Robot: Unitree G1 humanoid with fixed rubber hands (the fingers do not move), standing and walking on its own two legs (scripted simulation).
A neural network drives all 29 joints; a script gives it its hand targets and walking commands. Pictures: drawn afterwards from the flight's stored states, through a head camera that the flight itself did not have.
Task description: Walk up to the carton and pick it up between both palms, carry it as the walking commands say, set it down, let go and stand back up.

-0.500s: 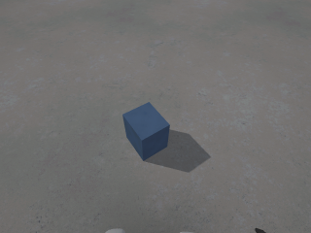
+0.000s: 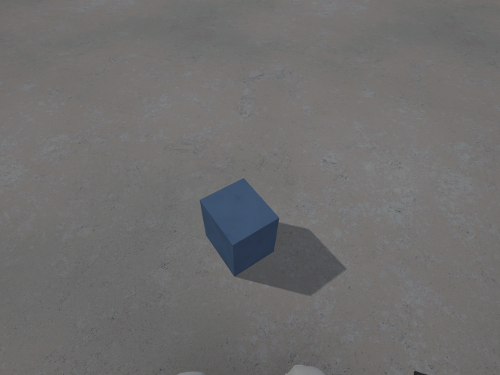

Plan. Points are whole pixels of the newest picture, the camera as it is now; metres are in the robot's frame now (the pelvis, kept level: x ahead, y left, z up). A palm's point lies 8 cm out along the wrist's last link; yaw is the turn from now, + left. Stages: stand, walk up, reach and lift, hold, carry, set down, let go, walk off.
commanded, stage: walk up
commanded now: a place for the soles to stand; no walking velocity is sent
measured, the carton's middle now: (239, 227) +0.75 +0.04 -0.61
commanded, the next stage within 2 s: none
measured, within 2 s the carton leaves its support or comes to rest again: neither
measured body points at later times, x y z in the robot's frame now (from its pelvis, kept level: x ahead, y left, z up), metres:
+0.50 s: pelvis +0.06 +0.03 +0.00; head +0.07 +0.02 +0.45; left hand +0.12 +0.35 -0.10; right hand +0.14 -0.28 -0.11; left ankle +0.10 +0.15 -0.71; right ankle +0.10 -0.12 -0.69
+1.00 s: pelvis +0.11 +0.05 -0.01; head +0.14 +0.04 +0.44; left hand +0.18 +0.37 -0.11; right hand +0.19 -0.27 -0.11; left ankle +0.13 +0.17 -0.71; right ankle +0.16 -0.10 -0.71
